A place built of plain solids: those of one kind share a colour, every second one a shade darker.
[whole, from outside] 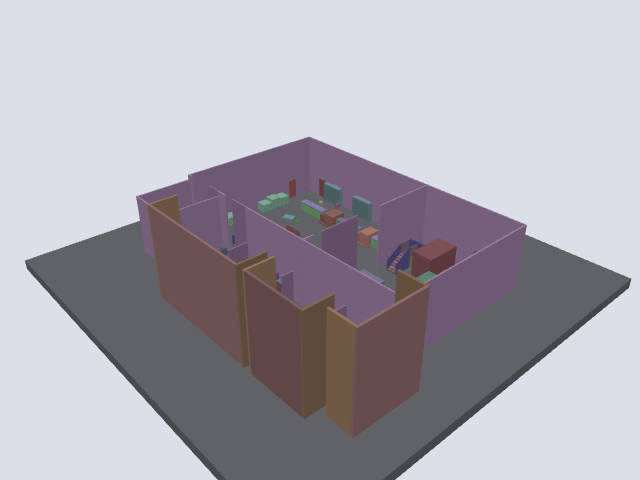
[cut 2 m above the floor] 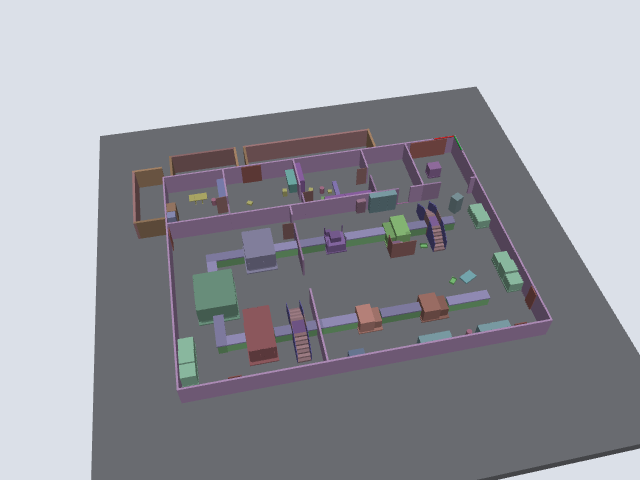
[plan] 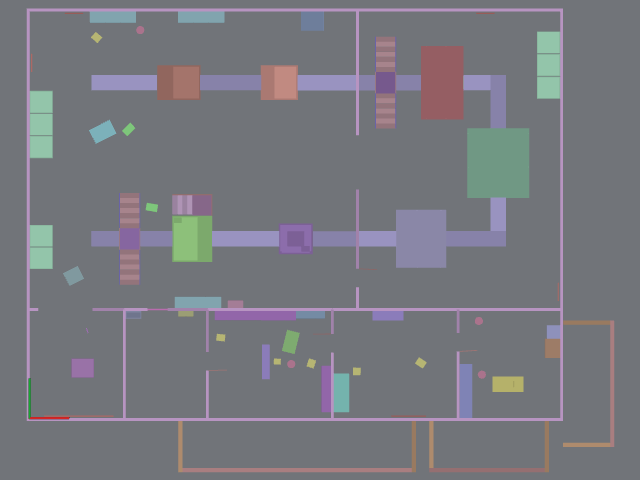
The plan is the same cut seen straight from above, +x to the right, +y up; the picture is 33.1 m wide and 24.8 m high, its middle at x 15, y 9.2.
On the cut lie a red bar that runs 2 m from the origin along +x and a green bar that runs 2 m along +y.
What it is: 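A trial; a factory floor where things are made along one folded line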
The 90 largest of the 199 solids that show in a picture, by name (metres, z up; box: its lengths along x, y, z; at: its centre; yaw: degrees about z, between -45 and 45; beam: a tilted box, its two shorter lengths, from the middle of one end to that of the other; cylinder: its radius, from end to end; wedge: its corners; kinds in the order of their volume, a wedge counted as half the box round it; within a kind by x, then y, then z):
{
 "wall_1": {"box": [0.15, 5.91, 6.05], "at": [-0.07, 2.81, 2.98]},
 "wall_2": {"box": [0.15, 15.7, 6.55], "at": [-0.07, 13.31, 3.23]},
 "wall_3": {"box": [0.45, 0.15, 6.55], "at": [0.23, 5.61, 3.23]},
 "wall_4": {"box": [5.19, 0.15, 6.05], "at": [2.44, -0.07, 2.98]},
 "wall_5": {"box": [1.64, 0.15, 6.55], "at": [4.07, 5.61, 3.23]},
 "wall_6": {"box": [0.15, 5.61, 6.05], "at": [4.89, 2.81, 2.98]},
 "wall_7": {"box": [1.2, 0.15, 6.55], "at": [5.49, 5.61, 3.23]},
 "wall_8": {"box": [4.59, 0.15, 2.95], "at": [7.04, -0.07, 1.43]},
 "wall_9": {"box": [2.04, 0.15, 6.55], "at": [8.16, 5.61, 3.23]},
 "wall_10": {"box": [17.24, 0.15, 6.55], "at": [8.47, 21.09, 3.23]},
 "wall_11": {"box": [0.15, 2.46, 2.95], "at": [9.18, 1.23, 1.43]},
 "wall_12": {"box": [0.15, 2.19, 2.95], "at": [9.18, 4.51, 1.43]},
 "wall_13": {"box": [6.76, 0.15, 2.95], "at": [12.41, -0.07, 1.43]},
 "wall_14": {"box": [6.46, 0.15, 6.55], "at": [12.41, 5.61, 3.23]},
 "wall_15": {"box": [0.15, 3.4, 2.95], "at": [15.64, 1.7, 1.43]},
 "wall_16": {"box": [0.15, 1.26, 2.95], "at": [15.64, 4.98, 1.43]},
 "wall_17": {"box": [1.3, 0.15, 6.55], "at": [16.29, 5.61, 3.23]},
 "wall_18": {"box": [0.15, 1.16, 6.55], "at": [16.94, 6.19, 3.23]},
 "wall_19": {"box": [0.15, 4.09, 6.55], "at": [16.94, 9.76, 3.23]},
 "wall_20": {"box": [0.15, 6.4, 6.55], "at": [16.94, 17.81, 3.23]},
 "wall_21": {"box": [6.8, 0.15, 2.95], "at": [18.89, -0.07, 1.43]},
 "wall_22": {"box": [5.2, 0.15, 6.55], "at": [19.54, 5.61, 3.23]},
 "wall_23": {"box": [0.15, 3.44, 2.95], "at": [22.14, 1.72, 1.43]},
 "wall_24": {"box": [0.15, 1.22, 2.95], "at": [22.14, 5.0, 1.43]},
 "wall_25": {"box": [10.77, 0.15, 6.55], "at": [22.18, 21.09, 3.23]},
 "wall_26": {"box": [5.57, 0.15, 2.95], "at": [24.77, -0.07, 1.43]},
 "wall_27": {"box": [5.27, 0.15, 6.55], "at": [24.77, 5.61, 3.23]},
 "wall_28": {"box": [0.15, 5.91, 2.95], "at": [27.48, 2.81, 1.43]},
 "wall_29": {"box": [0.15, 15.7, 6.55], "at": [27.48, 13.31, 3.23]},
 "yard_wall_1": {"box": [12.28, 0.22, 9.05], "at": [13.82, -2.69, 4.47]},
 "yard_wall_2": {"box": [6.19, 0.22, 9.05], "at": [23.73, -2.69, 4.47]},
 "yard_wall_3": {"box": [0.22, 6.54, 9.05], "at": [30.1, 1.77, 4.47]},
 "yard_cheek_1": {"box": [0.22, 2.65, 9.05], "at": [7.79, -1.48, 4.47]},
 "yard_cheek_2": {"box": [0.22, 2.65, 9.05], "at": [19.85, -1.48, 4.47]},
 "yard_cheek_3": {"box": [0.22, 2.65, 9.05], "at": [20.75, -1.48, 4.47]},
 "yard_cheek_4": {"box": [0.22, 2.65, 9.05], "at": [26.72, -1.48, 4.47]},
 "yard_cheek_5": {"box": [2.65, 0.22, 9.05], "at": [28.89, -1.39, 4.47]},
 "yard_cheek_6": {"box": [2.65, 0.22, 9.05], "at": [28.89, 4.93, 4.47]},
 "conveyor_body_1": {"box": [3.39, 0.68, 0.97], "at": [4.89, 17.33, 0.43]},
 "conveyor_body_2": {"box": [4.2, 0.68, 0.97], "at": [5.28, 9.26, 0.43]},
 "conveyor_body_3": {"box": [3.16, 0.68, 0.97], "at": [10.38, 17.33, 0.43]},
 "conveyor_body_4": {"box": [3.47, 0.68, 0.97], "at": [11.16, 9.26, 0.43]},
 "conveyor_body_5": {"box": [3.12, 0.68, 0.97], "at": [15.4, 17.33, 0.43]},
 "conveyor_body_6": {"box": [2.71, 0.68, 0.97], "at": [15.99, 9.26, 0.43]},
 "conveyor_body_7": {"box": [2.02, 0.68, 0.97], "at": [17.93, 9.26, 0.43]},
 "conveyor_body_8": {"box": [3.68, 0.68, 0.97], "at": [18.38, 17.33, 0.43]},
 "conveyor_body_9": {"box": [3.09, 0.68, 0.97], "at": [23.07, 9.26, 0.43]},
 "conveyor_body_10": {"box": [1.83, 0.68, 0.97], "at": [23.32, 17.33, 0.43]},
 "conveyor_body_11": {"box": [0.68, 2.75, 0.97], "at": [24.21, 16.35, 0.43]},
 "oven_1": {"box": [3.2, 3.6, 0.15], "at": [24.21, 13.17, 0.03]},
 "oven_2": {"box": [3.04, 3.44, 1.85], "at": [24.21, 13.17, 1.38]},
 "cooler_1": {"box": [2.2, 3.8, 0.15], "at": [21.32, 17.33, 0.03]},
 "cooler_2": {"box": [2.04, 3.64, 2.45], "at": [21.32, 17.33, 1.68]},
 "prover_1": {"box": [2.6, 3.0, 0.15], "at": [20.22, 9.26, 0.03]},
 "prover_2": {"box": [2.44, 2.84, 2.05], "at": [20.22, 9.26, 1.48]},
 "pallet_row_1": {"box": [1.14, 1.07, 0.63], "at": [0.6, 8.26, 0.46]},
 "pallet_row_2": {"box": [1.14, 1.07, 0.8], "at": [0.6, 9.41, 0.55]},
 "pallet_row_3": {"box": [1.14, 1.09, 0.78], "at": [0.6, 14.0, 0.54]},
 "pallet_row_4": {"box": [1.14, 1.09, 1.06], "at": [0.6, 15.17, 0.68]},
 "pallet_row_5": {"box": [1.14, 1.09, 0.88], "at": [0.6, 16.33, 0.59]},
 "pallet_row_6": {"box": [1.14, 1.09, 0.98], "at": [26.81, 17.07, 0.64]},
 "pallet_row_7": {"box": [1.14, 1.09, 1.26], "at": [26.81, 18.23, 0.78]},
 "pallet_row_8": {"box": [1.14, 1.09, 1.22], "at": [26.81, 19.4, 0.76]},
 "switch_panel_1": {"box": [2.4, 0.58, 2.0], "at": [4.3, 20.72, 1.1]},
 "switch_panel_2": {"box": [2.4, 0.58, 2.0], "at": [8.7, 5.97, 1.1]},
 "switch_panel_3": {"box": [2.4, 0.58, 2.0], "at": [8.86, 20.72, 1.1]},
 "lockers_1": {"box": [2.4, 0.48, 1.7], "at": [10.76, 5.3, 0.95]},
 "lockers_2": {"box": [1.8, 0.48, 1.7], "at": [12.86, 5.3, 0.95]},
 "lockers_3": {"box": [0.48, 2.4, 1.7], "at": [15.33, 1.5, 0.95]},
 "mixer_1": {"box": [1.23, 2.24, 1.25], "at": [8.05, 9.26, 0.72]},
 "mixer_2": {"box": [2.08, 2.4, 0.15], "at": [8.4, 9.26, 0.03]},
 "mixer_3": {"box": [0.69, 1.79, 0.85], "at": [9.01, 9.26, 0.53]},
 "bagger_1": {"box": [0.75, 1.31, 0.85], "at": [7.04, 17.33, 0.53]},
 "bagger_2": {"box": [2.24, 1.8, 0.15], "at": [7.71, 17.33, 0.03]},
 "bagger_3": {"box": [1.33, 1.64, 1.25], "at": [8.08, 17.33, 0.72]},
 "slicer_1": {"box": [0.63, 1.31, 0.85], "at": [12.34, 17.33, 0.53]},
 "slicer_2": {"box": [1.92, 1.8, 0.15], "at": [12.9, 17.33, 0.03]},
 "slicer_3": {"box": [1.13, 1.64, 1.25], "at": [13.22, 17.33, 0.72]},
 "crossover_deck_1": {"box": [1.0, 1.12, 1.24], "at": [5.17, 9.26, 0.57]},
 "crossover_deck_2": {"box": [1.0, 1.12, 1.24], "at": [18.39, 17.33, 0.57]},
 "divider_1": {"box": [1.6, 1.44, 0.85], "at": [13.75, 9.26, 0.53]},
 "reception_desk_1": {"box": [0.7, 1.94, 1.11], "at": [16.07, 1.3, 0.51]},
 "vending_1": {"box": [0.78, 1.0, 1.75], "at": [27.02, 3.6, 0.97]},
 "roll_cage_1": {"box": [0.85, 0.74, 1.74], "at": [2.27, 7.34, 0.82], "yaw": 27.3},
 "staging_1": {"box": [1.04, 1.1, 0.9], "at": [8.92, 11.01, 0.4]},
 "pallet_stack_1": {"box": [1.12, 0.94, 0.98], "at": [2.74, 2.58, 0.64]},
 "fridge_1": {"box": [0.68, 0.7, 1.7], "at": [27.07, 4.45, 0.95]},
 "outer_1": {"box": [3.6, 0.06, 3.45], "at": [2.55, 0.1, 1.68]},
 "boot_rack_1": {"box": [1.5, 0.38, 1.1], "at": [14.51, 5.35, 0.65]},
 "conveyor_belt_1": {"box": [4.2, 0.8, 0.13], "at": [5.28, 9.26, 0.98]}
}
